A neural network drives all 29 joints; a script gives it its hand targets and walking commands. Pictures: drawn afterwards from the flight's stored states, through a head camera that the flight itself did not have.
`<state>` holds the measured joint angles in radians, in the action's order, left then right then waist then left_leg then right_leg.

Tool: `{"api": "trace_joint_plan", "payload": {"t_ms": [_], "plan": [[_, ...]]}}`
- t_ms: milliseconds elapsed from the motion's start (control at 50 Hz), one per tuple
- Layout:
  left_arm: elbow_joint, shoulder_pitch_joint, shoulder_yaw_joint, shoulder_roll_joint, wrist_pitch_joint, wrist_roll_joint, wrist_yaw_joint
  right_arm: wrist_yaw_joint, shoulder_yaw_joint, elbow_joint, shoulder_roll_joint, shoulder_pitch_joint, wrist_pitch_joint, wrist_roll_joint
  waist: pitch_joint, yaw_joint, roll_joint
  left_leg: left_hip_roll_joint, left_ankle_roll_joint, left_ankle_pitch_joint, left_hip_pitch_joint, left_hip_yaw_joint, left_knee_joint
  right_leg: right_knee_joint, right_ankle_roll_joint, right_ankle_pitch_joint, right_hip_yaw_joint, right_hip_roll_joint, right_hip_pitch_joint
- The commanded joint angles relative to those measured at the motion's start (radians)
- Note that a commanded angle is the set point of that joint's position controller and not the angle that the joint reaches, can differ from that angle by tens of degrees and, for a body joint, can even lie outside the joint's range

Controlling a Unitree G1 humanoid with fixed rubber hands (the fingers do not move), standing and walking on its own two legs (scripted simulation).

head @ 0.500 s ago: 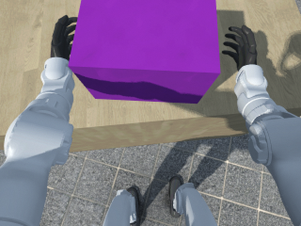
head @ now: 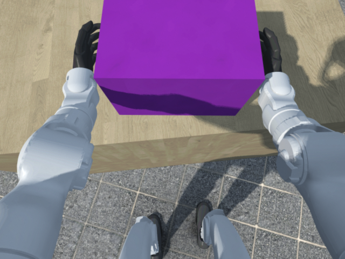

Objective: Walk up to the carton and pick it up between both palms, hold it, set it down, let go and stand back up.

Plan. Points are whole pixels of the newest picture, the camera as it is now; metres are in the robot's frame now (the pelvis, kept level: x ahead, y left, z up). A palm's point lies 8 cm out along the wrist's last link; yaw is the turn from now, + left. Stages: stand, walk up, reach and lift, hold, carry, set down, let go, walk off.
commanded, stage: reach and lift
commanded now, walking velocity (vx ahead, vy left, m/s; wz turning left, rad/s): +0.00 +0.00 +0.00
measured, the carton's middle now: (178, 61) +0.54 -0.01 -0.01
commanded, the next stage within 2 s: none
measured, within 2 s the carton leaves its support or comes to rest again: neither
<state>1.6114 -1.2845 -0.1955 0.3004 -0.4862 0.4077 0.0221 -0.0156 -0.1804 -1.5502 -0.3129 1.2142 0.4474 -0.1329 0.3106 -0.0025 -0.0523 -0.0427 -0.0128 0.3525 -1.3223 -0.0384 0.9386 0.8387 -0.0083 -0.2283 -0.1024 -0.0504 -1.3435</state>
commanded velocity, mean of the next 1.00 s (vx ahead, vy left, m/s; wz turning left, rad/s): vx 0.00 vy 0.00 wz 0.00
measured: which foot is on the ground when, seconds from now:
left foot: down 0.00-1.00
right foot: down 0.00-1.00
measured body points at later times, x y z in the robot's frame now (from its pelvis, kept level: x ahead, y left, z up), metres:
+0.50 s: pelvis +0.01 +0.00 +0.02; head +0.23 -0.01 +0.42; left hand +0.53 +0.18 +0.02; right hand +0.51 -0.21 +0.00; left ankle +0.01 +0.11 -0.66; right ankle +0.06 -0.12 -0.66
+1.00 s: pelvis +0.03 -0.01 +0.03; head +0.25 -0.01 +0.42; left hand +0.53 +0.18 +0.02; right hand +0.51 -0.21 +0.00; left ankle +0.01 +0.11 -0.66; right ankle +0.06 -0.12 -0.66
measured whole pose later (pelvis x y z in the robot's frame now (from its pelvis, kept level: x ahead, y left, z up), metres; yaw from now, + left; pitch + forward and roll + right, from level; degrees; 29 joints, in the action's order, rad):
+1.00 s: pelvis +0.03 -0.01 +0.03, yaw +2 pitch +39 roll -2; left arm 1.71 -1.19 0.23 0.30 -0.80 0.08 -0.02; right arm 0.01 -0.59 -1.62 -0.24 1.11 0.76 0.24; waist 0.20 -0.05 -0.06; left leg -0.04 0.01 0.29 -1.12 0.00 0.73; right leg 0.62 -0.02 -0.18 -0.15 -0.04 -1.13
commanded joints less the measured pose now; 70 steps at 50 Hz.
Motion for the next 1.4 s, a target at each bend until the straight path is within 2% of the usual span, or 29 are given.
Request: {"api": "trace_joint_plan", "payload": {"t_ms": [0,120,160,180,200,220,240,260,280,300,320,360,380,500,580,660,680,760,820,860,880,940,1000,1040,1200,1280,1320,1340,1380], "plan": [[-0.123,-0.476,0.017,0.009,-0.057,-0.057,-0.012,0.006,-0.059,0.135,-0.095,0.431,0.054,0.079,0.9,-0.076,-0.019,0.029,0.091,-0.495,0.511,0.01,-0.056,-0.017,0.017,0.391,0.007,0.068,0.613],[-0.12,-0.402,0.084,-0.081,-0.082,-0.158,-0.024,-0.017,-0.085,0.103,-0.017,0.385,0.115,0.146,0.905,-0.055,-0.04,0.024,0.1,-0.634,0.629,0.006,-0.034,-0.026,0.006,0.434,0.003,0.073,0.577],[-0.132,-0.421,0.11,-0.108,-0.095,-0.193,-0.033,-0.029,-0.104,0.082,0.023,0.383,0.134,0.157,0.87,-0.043,-0.061,0.017,0.101,-0.59,0.623,0.003,-0.056,-0.05,-0.007,0.381,0.002,0.075,0.568],[-0.1,-0.392,0.128,-0.098,-0.096,-0.21,-0.036,-0.033,-0.107,0.072,0.023,0.378,0.139,0.181,0.857,-0.03,-0.022,0.021,0.087,-0.573,0.602,-0.007,-0.061,-0.063,-0.004,0.384,0.004,0.074,0.579],[-0.102,-0.378,0.139,-0.096,-0.1,-0.225,-0.038,-0.033,-0.122,0.027,0.036,0.343,0.139,0.198,0.821,-0.048,-0.028,0.023,0.088,-0.547,0.579,-0.006,-0.07,-0.065,-0.003,0.374,0.009,0.071,0.599],[-0.103,-0.385,0.15,-0.113,-0.103,-0.228,-0.043,-0.033,-0.134,0.032,0.055,0.347,0.14,0.217,0.804,-0.043,-0.008,0.028,0.082,-0.514,0.537,-0.004,-0.08,-0.061,0.0,0.366,0.008,0.067,0.61],[-0.102,-0.379,0.15,-0.143,-0.113,-0.24,-0.051,-0.041,-0.144,0.039,0.086,0.346,0.149,0.235,0.792,-0.058,0.0,0.024,0.08,-0.493,0.53,-0.009,-0.095,-0.069,-0.001,0.36,0.008,0.07,0.633],[-0.062,-0.384,0.181,-0.187,-0.116,-0.26,-0.069,-0.048,-0.135,0.039,0.139,0.37,0.156,0.259,0.775,-0.048,0.012,0.032,0.066,-0.472,0.492,-0.01,-0.096,-0.065,0.004,0.381,0.018,0.06,0.683],[-0.038,-0.377,0.198,-0.229,-0.124,-0.292,-0.09,-0.056,-0.158,0.0,0.201,0.347,0.158,0.304,0.735,-0.069,0.015,0.032,0.066,-0.462,0.47,-0.013,-0.108,-0.072,0.003,0.398,0.019,0.058,0.713],[-0.044,-0.385,0.192,-0.309,-0.138,-0.319,-0.114,-0.075,-0.165,-0.005,0.291,0.344,0.174,0.345,0.719,-0.063,-0.012,0.031,0.071,-0.469,0.49,-0.014,-0.128,-0.083,-0.003,0.396,0.009,0.054,0.723],[-0.039,-0.404,0.191,-0.378,-0.151,-0.344,-0.134,-0.089,-0.185,-0.031,0.362,0.346,0.186,0.4,0.718,-0.078,-0.009,0.029,0.067,-0.457,0.483,-0.012,-0.124,-0.092,-0.008,0.381,0.009,0.052,0.716],[0.017,-0.342,0.235,-0.415,-0.174,-0.403,-0.152,-0.107,-0.235,-0.075,0.404,0.293,0.208,0.487,0.66,-0.093,0.011,0.029,0.06,-0.458,0.502,-0.002,-0.143,-0.117,-0.008,0.395,-0.008,0.052,0.698],[0.043,-0.32,0.263,-0.408,-0.184,-0.431,-0.154,-0.111,-0.241,-0.088,0.424,0.28,0.215,0.497,0.654,-0.075,0.005,0.024,0.056,-0.46,0.522,-0.009,-0.155,-0.128,-0.006,0.393,0.0,0.049,0.699],[0.106,-0.227,0.26,-0.431,-0.212,-0.471,-0.151,-0.12,-0.275,-0.189,0.416,0.197,0.262,0.536,0.595,-0.101,-0.031,0.015,0.07,-0.533,0.591,-0.004,-0.161,-0.164,-0.015,0.432,-0.018,0.052,0.629],[0.15,-0.171,0.278,-0.403,-0.225,-0.49,-0.156,-0.13,-0.241,-0.216,0.434,0.17,0.269,0.524,0.54,-0.077,-0.011,0.01,0.058,-0.558,0.557,-0.001,-0.183,-0.168,-0.011,0.506,-0.017,0.049,0.682],[0.158,-0.194,0.272,-0.422,-0.243,-0.487,-0.165,-0.124,-0.255,-0.222,0.433,0.177,0.272,0.548,0.53,-0.104,-0.032,0.023,0.053,-0.488,0.524,-0.001,-0.21,-0.172,-0.003,0.505,-0.009,0.035,0.716],[0.151,-0.188,0.257,-0.438,-0.243,-0.485,-0.165,-0.12,-0.272,-0.229,0.432,0.157,0.276,0.556,0.509,-0.126,-0.046,0.02,0.063,-0.519,0.552,0.0,-0.199,-0.178,-0.012,0.503,-0.015,0.043,0.695],[0.169,-0.163,0.276,-0.456,-0.253,-0.494,-0.172,-0.117,-0.246,-0.216,0.455,0.152,0.288,0.55,0.514,-0.112,-0.028,0.028,0.057,-0.523,0.519,-0.006,-0.188,-0.185,-0.009,0.548,-0.016,0.04,0.723],[0.172,-0.166,0.273,-0.454,-0.266,-0.494,-0.178,-0.109,-0.243,-0.208,0.465,0.143,0.282,0.554,0.521,-0.126,-0.011,0.032,0.051,-0.495,0.487,-0.005,-0.202,-0.169,0.001,0.561,-0.009,0.032,0.756],[0.167,-0.148,0.287,-0.455,-0.269,-0.506,-0.172,-0.113,-0.252,-0.224,0.467,0.12,0.281,0.55,0.502,-0.124,-0.031,0.031,0.054,-0.523,0.527,0.002,-0.202,-0.171,-0.001,0.559,-0.007,0.036,0.734],[0.167,-0.132,0.288,-0.472,-0.265,-0.517,-0.171,-0.112,-0.254,-0.225,0.463,0.11,0.282,0.557,0.496,-0.138,-0.044,0.03,0.063,-0.533,0.569,0.005,-0.203,-0.183,-0.006,0.546,-0.012,0.039,0.71],[0.138,-0.157,0.293,-0.484,-0.252,-0.527,-0.166,-0.113,-0.254,-0.196,0.486,0.134,0.271,0.548,0.498,-0.11,-0.057,0.029,0.057,-0.532,0.562,-0.003,-0.202,-0.201,-0.012,0.515,-0.008,0.037,0.693],[0.148,-0.139,0.276,-0.503,-0.254,-0.539,-0.162,-0.122,-0.249,-0.193,0.496,0.121,0.278,0.556,0.502,-0.107,-0.059,0.027,0.057,-0.529,0.561,-0.004,-0.221,-0.207,-0.011,0.495,-0.01,0.042,0.69],[0.173,-0.125,0.301,-0.503,-0.264,-0.559,-0.157,-0.124,-0.241,-0.186,0.505,0.111,0.279,0.581,0.495,-0.094,-0.033,0.022,0.057,-0.534,0.57,0.0,-0.221,-0.201,-0.009,0.505,-0.021,0.041,0.686],[0.126,-0.127,0.279,-0.534,-0.264,-0.54,-0.155,-0.128,-0.254,-0.2,0.5,0.113,0.289,0.581,0.527,-0.113,-0.037,0.015,0.073,-0.604,0.629,0.003,-0.207,-0.212,-0.02,0.524,-0.019,0.056,0.655],[0.124,-0.129,0.281,-0.547,-0.271,-0.547,-0.139,-0.136,-0.236,-0.2,0.509,0.149,0.317,0.583,0.565,-0.076,-0.05,0.012,0.075,-0.662,0.667,0.006,-0.199,-0.211,-0.021,0.533,-0.023,0.06,0.625],[0.114,-0.123,0.285,-0.554,-0.28,-0.551,-0.137,-0.138,-0.243,-0.23,0.501,0.139,0.325,0.583,0.573,-0.079,-0.036,0.006,0.079,-0.681,0.696,0.001,-0.194,-0.211,-0.017,0.548,-0.03,0.063,0.614],[0.097,-0.131,0.261,-0.567,-0.28,-0.55,-0.137,-0.138,-0.242,-0.232,0.503,0.135,0.336,0.585,0.563,-0.091,-0.069,0.005,0.086,-0.708,0.69,0.005,-0.193,-0.22,-0.026,0.555,-0.027,0.066,0.61],[0.114,-0.139,0.255,-0.563,-0.295,-0.526,-0.134,-0.14,-0.236,-0.214,0.493,0.171,0.357,0.591,0.605,-0.074,-0.024,0.003,0.079,-0.685,0.677,-0.001,-0.184,-0.215,-0.021,0.548,-0.023,0.066,0.614]]}}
